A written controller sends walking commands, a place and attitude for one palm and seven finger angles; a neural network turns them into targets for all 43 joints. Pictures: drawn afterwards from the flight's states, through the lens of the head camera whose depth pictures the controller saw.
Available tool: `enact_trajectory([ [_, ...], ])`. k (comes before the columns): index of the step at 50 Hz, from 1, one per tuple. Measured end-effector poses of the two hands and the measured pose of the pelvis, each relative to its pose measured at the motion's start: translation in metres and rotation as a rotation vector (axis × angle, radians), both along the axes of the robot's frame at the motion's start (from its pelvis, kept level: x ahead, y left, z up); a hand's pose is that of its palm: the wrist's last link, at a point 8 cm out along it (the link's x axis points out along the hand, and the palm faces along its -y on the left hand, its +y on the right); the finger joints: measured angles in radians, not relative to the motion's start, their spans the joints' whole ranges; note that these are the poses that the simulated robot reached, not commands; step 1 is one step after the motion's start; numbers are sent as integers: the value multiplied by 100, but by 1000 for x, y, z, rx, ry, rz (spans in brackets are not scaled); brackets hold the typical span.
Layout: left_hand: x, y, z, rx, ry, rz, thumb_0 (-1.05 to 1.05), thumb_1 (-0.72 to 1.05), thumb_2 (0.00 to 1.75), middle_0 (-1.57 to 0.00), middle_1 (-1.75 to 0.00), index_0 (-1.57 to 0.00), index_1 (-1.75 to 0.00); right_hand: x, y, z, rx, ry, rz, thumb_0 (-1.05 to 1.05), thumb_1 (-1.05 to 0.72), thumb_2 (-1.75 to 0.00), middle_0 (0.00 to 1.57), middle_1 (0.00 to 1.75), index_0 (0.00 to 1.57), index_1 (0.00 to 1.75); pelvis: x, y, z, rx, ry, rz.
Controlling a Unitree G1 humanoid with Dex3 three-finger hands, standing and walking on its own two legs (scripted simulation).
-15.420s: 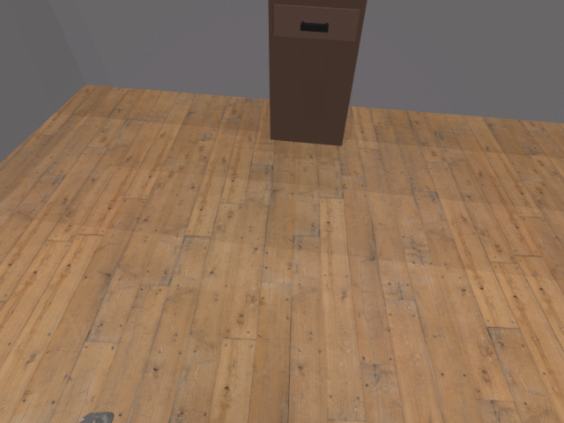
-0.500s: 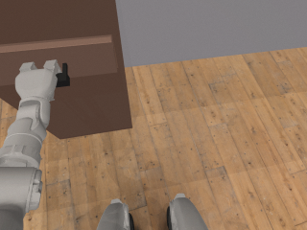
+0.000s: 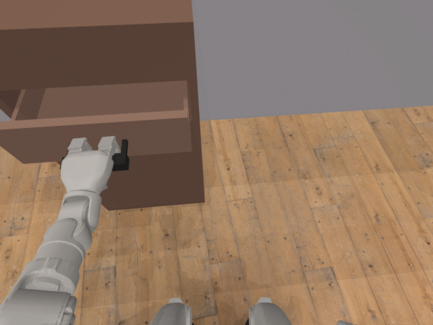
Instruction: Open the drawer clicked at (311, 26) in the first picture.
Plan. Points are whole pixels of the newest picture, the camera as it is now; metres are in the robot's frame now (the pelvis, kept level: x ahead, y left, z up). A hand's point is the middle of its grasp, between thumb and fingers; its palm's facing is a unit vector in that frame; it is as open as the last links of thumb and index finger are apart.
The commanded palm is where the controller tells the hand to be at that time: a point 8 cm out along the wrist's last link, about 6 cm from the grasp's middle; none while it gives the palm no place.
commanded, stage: pull the drawer open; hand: left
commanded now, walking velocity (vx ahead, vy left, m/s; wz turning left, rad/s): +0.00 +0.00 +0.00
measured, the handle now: (97, 154) +0.44 +0.26 -0.02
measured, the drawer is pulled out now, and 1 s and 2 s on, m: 0.10 0.20 0.30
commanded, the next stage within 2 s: open the thumb to release the handle in 1.96 s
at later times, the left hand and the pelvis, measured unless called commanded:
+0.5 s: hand (97, 203) +0.35 +0.25 -0.04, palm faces -0.04 -0.02 -1.00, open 6.0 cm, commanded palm +0.31 +0.24 +0.01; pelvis -0.01 -0.01 +0.00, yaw +0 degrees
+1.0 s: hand (94, 228) +0.30 +0.24 -0.04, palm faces -0.04 -0.03 -1.00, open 5.9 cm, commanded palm +0.26 +0.24 +0.01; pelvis -0.01 -0.01 +0.01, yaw +0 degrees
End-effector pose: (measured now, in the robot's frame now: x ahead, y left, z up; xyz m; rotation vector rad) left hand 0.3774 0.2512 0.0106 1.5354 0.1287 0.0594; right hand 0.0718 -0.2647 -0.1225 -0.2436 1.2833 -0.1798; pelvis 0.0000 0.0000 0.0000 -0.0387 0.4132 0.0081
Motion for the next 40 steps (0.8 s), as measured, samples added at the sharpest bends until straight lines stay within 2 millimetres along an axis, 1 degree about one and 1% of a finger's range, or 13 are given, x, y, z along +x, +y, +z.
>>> enact_trajectory([
  [6,-13,-2,0,4,1,6,1,66,79,-31,-135,-38,-135,4,0,0,4,-25,6,0,-90,-90,20,30,20,30,-3,-3,1,4,-16,1],
  [18,-38,-5,0,15,1,20,1,66,78,-32,-135,-38,-135,-3,-2,-1,14,-42,-2,1,-90,-90,20,30,20,30,-9,-6,2,13,-39,-2],
  [24,-49,-7,0,15,0,25,1,66,78,-32,-135,-38,-135,-1,-2,0,12,-58,2,1,-90,-90,20,30,20,30,-11,-7,3,16,-51,-1],
  [31,-62,-8,0,11,1,29,1,66,78,-31,-135,-38,-135,9,-3,4,11,-101,8,1,-90,-90,20,30,20,30,-11,-8,4,19,-62,-6],
  [40,-81,-11,0,8,-6,36,2,66,79,-30,-135,-38,-135,29,-1,9,13,-165,30,1,-90,-90,20,30,20,30,-9,-8,5,21,-75,-6],
])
